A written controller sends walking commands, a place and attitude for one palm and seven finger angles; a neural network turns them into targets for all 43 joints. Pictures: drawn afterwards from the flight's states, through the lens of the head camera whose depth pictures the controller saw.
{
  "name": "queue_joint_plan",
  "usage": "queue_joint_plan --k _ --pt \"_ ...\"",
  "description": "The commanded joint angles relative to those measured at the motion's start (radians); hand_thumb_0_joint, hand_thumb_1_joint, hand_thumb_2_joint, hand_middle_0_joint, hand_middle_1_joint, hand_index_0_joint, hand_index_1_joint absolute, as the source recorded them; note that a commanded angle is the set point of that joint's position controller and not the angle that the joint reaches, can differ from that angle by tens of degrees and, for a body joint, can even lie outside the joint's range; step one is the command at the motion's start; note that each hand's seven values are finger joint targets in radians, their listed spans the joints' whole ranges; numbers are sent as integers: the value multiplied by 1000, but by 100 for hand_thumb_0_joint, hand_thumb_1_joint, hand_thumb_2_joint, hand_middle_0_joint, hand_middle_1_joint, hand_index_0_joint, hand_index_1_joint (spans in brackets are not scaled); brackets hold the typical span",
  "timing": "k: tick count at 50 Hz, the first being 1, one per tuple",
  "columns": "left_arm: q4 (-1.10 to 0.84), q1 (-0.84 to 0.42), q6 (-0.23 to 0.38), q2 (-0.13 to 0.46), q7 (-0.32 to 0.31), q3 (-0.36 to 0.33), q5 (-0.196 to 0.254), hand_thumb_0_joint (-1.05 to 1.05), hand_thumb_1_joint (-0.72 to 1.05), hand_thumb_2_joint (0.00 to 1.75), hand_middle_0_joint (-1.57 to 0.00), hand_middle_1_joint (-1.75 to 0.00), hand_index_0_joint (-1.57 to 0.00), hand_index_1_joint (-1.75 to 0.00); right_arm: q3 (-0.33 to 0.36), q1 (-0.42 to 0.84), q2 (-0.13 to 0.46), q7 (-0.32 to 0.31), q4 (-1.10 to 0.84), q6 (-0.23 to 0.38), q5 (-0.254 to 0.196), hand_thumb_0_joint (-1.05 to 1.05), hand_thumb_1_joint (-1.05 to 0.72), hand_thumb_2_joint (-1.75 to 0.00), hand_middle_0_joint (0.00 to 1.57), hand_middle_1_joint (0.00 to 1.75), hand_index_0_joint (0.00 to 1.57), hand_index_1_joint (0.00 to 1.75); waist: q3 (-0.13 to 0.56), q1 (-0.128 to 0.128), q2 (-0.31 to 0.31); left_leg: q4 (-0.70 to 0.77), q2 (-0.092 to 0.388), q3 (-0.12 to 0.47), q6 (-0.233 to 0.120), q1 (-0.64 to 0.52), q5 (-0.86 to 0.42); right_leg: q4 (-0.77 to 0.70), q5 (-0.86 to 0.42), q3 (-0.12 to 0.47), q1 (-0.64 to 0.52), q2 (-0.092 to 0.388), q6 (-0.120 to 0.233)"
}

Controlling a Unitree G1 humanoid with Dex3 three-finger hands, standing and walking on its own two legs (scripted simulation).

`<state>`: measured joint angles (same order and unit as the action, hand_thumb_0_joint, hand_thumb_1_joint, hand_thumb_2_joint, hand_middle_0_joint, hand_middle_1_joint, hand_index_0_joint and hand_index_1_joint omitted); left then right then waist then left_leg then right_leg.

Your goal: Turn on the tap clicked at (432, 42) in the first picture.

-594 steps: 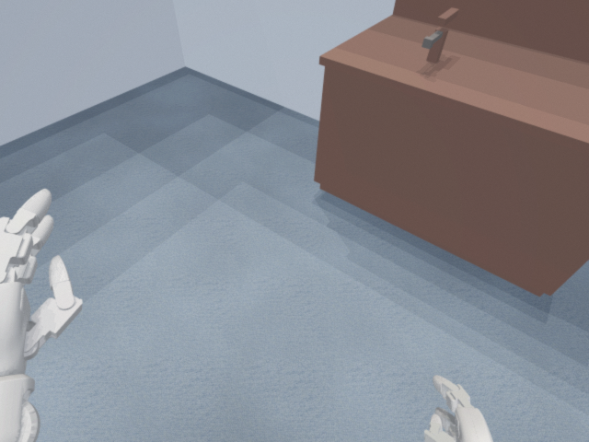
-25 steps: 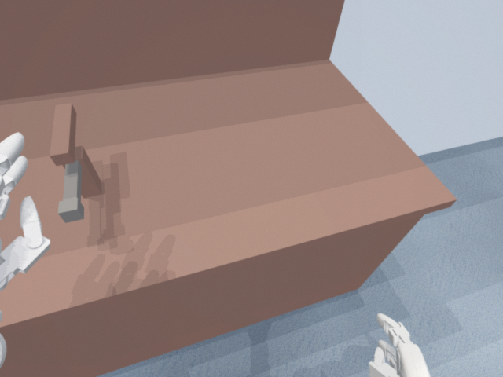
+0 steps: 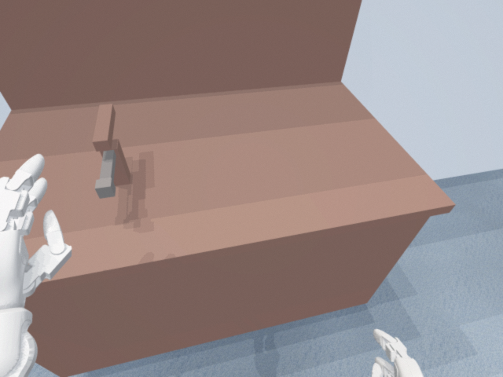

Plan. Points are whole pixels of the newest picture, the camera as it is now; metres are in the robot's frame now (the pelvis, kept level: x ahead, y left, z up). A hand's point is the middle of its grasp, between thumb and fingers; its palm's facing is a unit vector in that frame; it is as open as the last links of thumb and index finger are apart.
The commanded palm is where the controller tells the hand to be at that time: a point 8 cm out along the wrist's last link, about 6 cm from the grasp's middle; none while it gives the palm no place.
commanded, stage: come to a stop and stand still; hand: left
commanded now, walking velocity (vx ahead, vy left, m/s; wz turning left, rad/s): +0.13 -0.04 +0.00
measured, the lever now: (105, 188) +0.42 +0.32 +0.05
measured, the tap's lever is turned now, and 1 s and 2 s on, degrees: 0 0 0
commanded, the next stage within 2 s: look again from close up in 0.86 s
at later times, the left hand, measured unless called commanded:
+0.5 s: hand (85, 239) +0.22 +0.22 +0.18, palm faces +0.41 -0.77 -0.49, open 7.4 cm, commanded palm +0.15 +0.25 +0.18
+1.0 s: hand (81, 226) +0.24 +0.23 +0.17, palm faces +0.43 -0.77 -0.47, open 7.4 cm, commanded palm +0.17 +0.25 +0.18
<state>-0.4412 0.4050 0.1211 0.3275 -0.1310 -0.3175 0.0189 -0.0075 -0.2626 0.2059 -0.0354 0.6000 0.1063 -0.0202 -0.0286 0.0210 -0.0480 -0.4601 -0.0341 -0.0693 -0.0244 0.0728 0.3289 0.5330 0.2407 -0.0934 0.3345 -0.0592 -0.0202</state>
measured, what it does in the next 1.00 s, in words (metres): steps on the spot: right foot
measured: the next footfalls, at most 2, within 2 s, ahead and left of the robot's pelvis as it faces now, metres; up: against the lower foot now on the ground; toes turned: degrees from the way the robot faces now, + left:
right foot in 0.48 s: +0.06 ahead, -0.16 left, +0.00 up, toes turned -1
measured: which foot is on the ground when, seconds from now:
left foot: down 0.00-1.00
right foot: down 0.00-0.26, up 0.28-0.46, down 0.48-1.00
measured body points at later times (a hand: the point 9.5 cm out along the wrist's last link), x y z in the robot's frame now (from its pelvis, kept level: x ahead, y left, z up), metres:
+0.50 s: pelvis +0.01 -0.04 -0.01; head +0.04 -0.03 +0.44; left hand +0.19 +0.26 +0.21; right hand +0.16 -0.27 -0.10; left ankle -0.04 +0.06 -0.73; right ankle +0.02 -0.17 -0.74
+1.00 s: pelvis +0.02 -0.04 +0.00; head +0.05 -0.03 +0.45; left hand +0.21 +0.27 +0.20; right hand +0.21 -0.26 -0.07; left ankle +0.02 +0.08 -0.73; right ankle +0.02 -0.17 -0.73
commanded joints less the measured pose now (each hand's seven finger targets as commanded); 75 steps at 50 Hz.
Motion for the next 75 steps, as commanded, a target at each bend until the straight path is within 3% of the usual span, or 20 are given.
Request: queue_joint_plan --k 1,5,7,11,13,14,17,23,27,28,31,33,47,48,49,51,55,61,66,75 --pt "-220 -157 72 248 4 -156 -6 0 90 90 -20 -30 -20 -30 64 134 135 11 -150 42 0 0 -90 -90 20 30 20 30 -48 1 91 144 216 165 -96 445 130 0 40 109 -323 64 10" --pt "-124 -104 84 208 28 -145 8 0 90 90 -20 -30 -20 -30 76 104 130 8 -134 34 2 0 -90 -90 20 30 20 30 -56 -14 -222 -350 -23 22 -48 278 206 -429 586 461 31 252 39" --pt "-135 -103 88 191 32 -129 23 0 90 90 -20 -30 -20 -30 76 82 122 12 -98 35 1 0 -90 -90 20 30 20 30 -30 -50 -205 -418 -38 -5 -21 115 126 -522 549 444 197 266 -13" --pt "-272 -100 113 200 16 -123 25 0 90 90 -20 -30 -20 -30 42 89 103 11 -94 67 10 0 -90 -90 20 30 20 30 100 -62 103 159 -6 -65 -48 -62 126 -318 323 144 12 85 -113" --pt "-341 -117 129 207 -18 -129 6 0 90 90 -20 -30 -20 -30 44 145 121 12 -167 82 30 0 -90 -90 20 30 20 30 97 -24 498 270 322 348 -202 181 82 466 181 120 -74 -7 -38" --pt "-374 -93 120 234 -21 -150 -15 0 90 90 -20 -30 -20 -30 63 150 98 25 -167 82 28 0 -90 -90 20 30 20 30 113 -1 378 187 341 250 -202 184 -194 690 169 191 -10 16 6" --pt "-368 -55 107 246 -6 -173 8 0 90 90 -20 -30 -20 -30 68 126 102 32 -144 79 12 0 -90 -90 20 30 20 30 10 -19 159 113 295 255 -158 27 -370 476 176 162 231 51 38" --pt "-249 -16 119 245 1 -222 19 0 90 90 -20 -30 -20 -30 70 76 128 19 -147 49 -15 0 -90 -90 20 30 20 30 114 -31 160 -173 180 128 -33 96 -550 -210 -181 -17 -204 42 59" --pt "-157 81 119 182 -15 -176 48 0 90 90 -20 -30 -20 -30 99 68 136 26 -156 50 -26 0 -90 -90 20 30 20 30 177 -20 -218 -451 36 100 16 419 60 -117 -677 383 -420 359 254" --pt "-192 85 121 187 -15 -183 53 0 90 90 -20 -30 -20 -30 90 77 126 22 -159 47 -29 0 -90 -90 20 30 20 30 125 -11 -138 -346 84 147 7 384 135 -134 -555 378 -306 388 245" --pt "-310 73 139 234 -25 -204 41 0 90 90 -20 -30 -20 -30 50 137 87 2 -124 39 -1 0 -90 -90 20 30 20 30 121 -39 85 45 57 42 3 101 -142 -73 -237 191 -139 218 107" --pt "-376 -6 161 234 -36 -183 33 0 90 90 -20 -30 -20 -30 60 145 105 -7 -142 59 6 0 -90 -90 20 30 20 30 156 -18 188 55 171 168 -38 31 -327 -10 -144 104 -116 129 46" --pt "-183 40 108 171 -19 -134 33 0 90 90 -20 -30 -20 -30 56 126 113 3 -158 30 -6 0 -90 -90 20 30 20 30 94 -29 55 -1 130 131 -18 140 -246 -151 -213 139 -184 146 52" --pt "-386 -922 200 936 1 -703 -85 0 90 90 -20 -30 -20 -30 83 81 144 -3 -142 84 48 0 -90 -90 20 30 20 30 16 65 -118 -154 92 26 -3 251 -315 -252 -440 241 -95 150 15" --pt "146 -374 165 351 40 -306 -10 0 90 90 -20 -30 -20 -30 37 109 36 1 -95 94 24 0 -90 -90 20 30 20 30 184 14 -132 -74 4 45 11 173 -297 -122 -604 257 -236 210 119" --pt "58 -95 169 158 23 -156 24 0 90 90 -20 -30 -20 -30 63 85 102 20 -157 103 -3 0 -90 -90 20 30 20 30 204 22 74 0 66 24 14 58 -412 -85 -629 227 -300 183 70" --pt "-217 -78 170 150 21 -54 23 0 90 90 -20 -30 -20 -30 66 132 119 45 -186 110 0 0 -90 -90 20 30 20 30 235 24 150 7 128 88 -11 8 -546 -85 -356 148 -232 126 30" --pt "-244 -42 169 311 -12 -256 30 0 90 90 -20 -30 -20 -30 54 161 121 13 -197 93 0 0 -90 -90 20 30 20 30 149 17 71 86 135 114 -2 149 -291 -84 -179 96 -234 106 24" --pt "-228 -139 187 251 1 -207 32 0 90 90 -20 -30 -20 -30 41 157 105 0 -197 92 1 0 -90 -90 20 30 20 30 82 7 193 149 140 115 -10 226 -63 -93 -93 92 -235 96 28" --pt "-156 -242 174 127 8 -40 -12 0 90 90 -20 -30 -20 -30 39 130 117 19 -163 112 8 0 -90 -90 20 30 20 30 37 4 168 217 168 160 -16 268 190 -103 9 99 -204 65 26"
